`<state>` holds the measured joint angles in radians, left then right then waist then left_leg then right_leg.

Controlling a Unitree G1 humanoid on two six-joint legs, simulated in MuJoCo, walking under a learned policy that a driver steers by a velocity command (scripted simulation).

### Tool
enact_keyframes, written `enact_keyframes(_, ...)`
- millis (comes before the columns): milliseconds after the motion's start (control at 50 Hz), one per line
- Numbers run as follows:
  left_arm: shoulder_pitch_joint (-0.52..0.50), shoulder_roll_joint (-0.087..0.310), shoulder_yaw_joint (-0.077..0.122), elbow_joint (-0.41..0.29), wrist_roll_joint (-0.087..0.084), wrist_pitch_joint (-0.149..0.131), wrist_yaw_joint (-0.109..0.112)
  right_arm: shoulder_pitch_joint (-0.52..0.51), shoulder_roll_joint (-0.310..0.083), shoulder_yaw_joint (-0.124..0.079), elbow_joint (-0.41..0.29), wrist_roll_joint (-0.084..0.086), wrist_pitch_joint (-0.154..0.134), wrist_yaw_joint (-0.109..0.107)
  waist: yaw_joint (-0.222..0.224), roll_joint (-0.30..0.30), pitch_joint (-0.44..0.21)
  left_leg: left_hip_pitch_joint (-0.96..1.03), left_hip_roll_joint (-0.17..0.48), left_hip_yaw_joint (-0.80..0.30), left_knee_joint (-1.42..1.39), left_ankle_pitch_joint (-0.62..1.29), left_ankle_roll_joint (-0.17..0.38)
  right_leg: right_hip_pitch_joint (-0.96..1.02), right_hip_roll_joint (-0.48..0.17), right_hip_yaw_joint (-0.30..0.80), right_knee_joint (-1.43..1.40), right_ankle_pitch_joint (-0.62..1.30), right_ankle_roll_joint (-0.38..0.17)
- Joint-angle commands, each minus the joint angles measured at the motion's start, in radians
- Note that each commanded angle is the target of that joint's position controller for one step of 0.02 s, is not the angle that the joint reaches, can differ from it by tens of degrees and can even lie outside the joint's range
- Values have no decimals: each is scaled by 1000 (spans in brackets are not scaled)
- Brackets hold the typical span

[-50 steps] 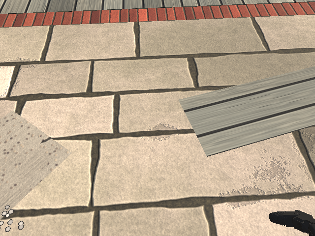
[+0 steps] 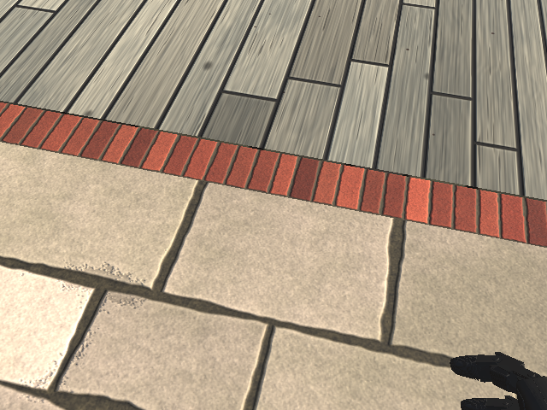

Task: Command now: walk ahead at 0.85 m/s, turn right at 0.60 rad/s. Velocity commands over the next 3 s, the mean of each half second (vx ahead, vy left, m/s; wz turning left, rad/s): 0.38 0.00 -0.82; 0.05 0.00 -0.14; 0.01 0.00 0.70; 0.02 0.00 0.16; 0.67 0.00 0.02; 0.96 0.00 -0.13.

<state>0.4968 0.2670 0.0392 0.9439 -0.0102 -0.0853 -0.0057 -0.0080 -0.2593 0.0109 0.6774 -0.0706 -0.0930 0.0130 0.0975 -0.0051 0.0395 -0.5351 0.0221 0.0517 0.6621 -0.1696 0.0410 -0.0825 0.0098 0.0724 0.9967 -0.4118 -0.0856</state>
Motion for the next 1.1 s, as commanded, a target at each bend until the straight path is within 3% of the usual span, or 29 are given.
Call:
enact_keyframes(20,-118,115,23,-130,-1,-1,9,303,-149,-72,46,10,-2,-13,-179,60,-162,677,373,-516,-335,-10,123,-649,-64,-5,381,131,-16)
enact_keyframes(40,-123,93,24,-119,5,12,6,289,-120,-66,62,5,-9,-11,-145,31,-106,582,338,-373,-321,327,110,-608,-80,-12,352,116,3)
enact_keyframes(60,-104,74,27,-117,20,31,1,303,-98,-59,77,20,-16,-14,-112,52,-86,515,312,-252,-311,534,98,-566,-92,-16,321,92,18)
enact_keyframes(100,-124,38,29,-134,29,69,-10,305,-67,-51,104,48,-27,-11,-73,93,-59,449,290,-117,-330,677,74,-546,-96,-36,246,73,35)
enact_keyframes(160,-251,1,14,-214,34,80,-36,227,-74,-55,103,70,-29,-23,-39,147,0,361,228,70,-396,702,60,-539,-78,-111,14,245,40)
enact_keyframes(200,-286,2,5,-230,33,75,-58,173,-89,-61,90,77,-30,-30,-29,127,-2,296,161,188,-380,605,33,-375,-34,-176,-259,471,30)
enact_keyframes(240,-247,29,11,-220,41,77,-70,191,-138,-78,89,84,-34,-36,-12,95,-45,318,177,209,-291,696,19,-242,23,-231,-334,544,9)
enact_keyframes(280,-147,75,30,-205,54,84,-61,196,-180,-94,78,104,-24,-37,34,82,-106,356,216,199,-92,828,2,-124,66,-239,-340,494,-38)
enact_keyframes(300,-57,108,46,-189,62,85,-50,192,-189,-98,71,108,-11,-34,74,78,-147,345,230,183,83,795,-8,-33,76,-213,-354,462,-71)
enact_keyframes(320,51,152,68,-157,65,79,-33,181,-179,-98,65,106,6,-30,123,36,-182,295,196,176,340,582,-36,81,80,-173,-429,488,-101)
enact_keyframes(340,-31,215,84,-159,44,75,-7,253,-105,-84,82,80,25,-19,47,-136,-92,117,30,189,640,-350,-66,122,-24,-28,-473,904,-133)
enact_keyframes(360,-85,318,100,-211,30,83,-12,424,-85,-78,41,58,51,-29,-75,-185,-182,-70,-63,65,937,-549,-118,253,-259,377,-392,1588,-296)
enact_keyframes(380,-130,339,118,-276,10,90,-15,452,-116,-70,15,38,63,-41,-49,-137,-379,-135,-45,-107,966,-460,-122,325,-356,585,-546,1273,-401)
enact_keyframes(400,-205,273,105,-302,3,103,-4,395,-149,-69,17,30,70,-47,-62,-18,-300,-145,-12,-138,900,-391,-112,209,-327,598,-629,864,-385)
enact_keyframes(420,-240,203,84,-297,5,110,3,311,-165,-75,8,23,75,-50,-77,53,-180,-140,16,-143,789,-343,-108,70,-260,535,-674,661,-330)
enact_keyframes(460,-242,165,72,-275,6,105,9,263,-155,-74,-9,18,101,-54,-105,42,-99,-52,37,-146,620,-296,-109,-91,-173,420,-690,677,-248)
enact_keyframes(540,-236,206,89,-274,19,101,2,222,-104,-60,-27,32,131,-53,-104,51,-160,20,20,-144,453,-224,-117,-137,-89,361,-650,737,-159)
enact_keyframes(620,-237,214,96,-284,19,122,6,158,-112,-64,-48,43,144,-52,-80,-24,-149,-32,2,-163,341,-140,-113,-112,-62,414,-682,398,-91)
enact_keyframes(700,-208,142,67,-273,32,126,8,151,-106,-63,-32,49,144,-53,-41,-87,-127,19,21,-124,261,-120,-91,-109,-78,373,-695,366,-76)
enact_keyframes(780,-239,86,26,-258,55,125,12,174,-83,-50,-4,64,138,-36,-42,-106,-108,203,6,-89,76,-184,-52,-160,-98,330,-718,291,-98)
enact_keyframes(820,-246,142,33,-244,57,127,20,196,-113,-58,6,73,136,-29,-56,-114,-73,252,-33,-72,-24,-203,-27,-157,-122,321,-686,319,-107)
enact_keyframes(860,-255,173,36,-234,37,125,36,235,-123,-62,15,71,125,-28,-88,-73,-56,316,-58,-89,-225,-122,-1,-143,-126,293,-605,425,-78)
enact_keyframes(880,-250,173,36,-235,31,119,43,233,-149,-67,9,62,115,-29,-81,-21,-50,329,-14,-192,-302,-52,19,-145,-100,262,-535,416,-40)
enact_keyframes(900,-240,150,33,-257,29,115,47,254,-220,-79,-4,49,104,-29,-65,129,-78,360,159,-422,-364,121,64,-191,-5,148,-354,286,5)
enact_keyframes(920,-302,149,32,-291,27,116,48,247,-299,-109,5,55,109,-17,-69,238,10,333,287,-606,-360,401,194,-356,139,-13,-291,0,54)
enact_keyframes(940,-335,164,33,-301,42,114,48,323,-272,-115,16,57,109,-6,-116,207,-10,368,318,-680,-375,483,257,-411,122,2,-114,-145,73)
enact_keyframes(980,-343,140,31,-290,33,117,38,297,-234,-119,19,67,120,-8,-88,90,-18,383,192,-545,-336,394,206,-448,85,36,14,-71,101)
enact_keyframes(1040,-359,120,22,-300,32,120,24,283,-220,-129,1,72,135,-10,-93,110,-73,439,88,-489,-308,373,149,-467,76,15,-6,-8,129)
enact_keyframes(1100,-422,107,10,-328,24,116,24,342,-225,-144,6,73,142,-12,-135,128,-97,508,71,-549,-297,321,147,-495,78,18,-106,-5,139)
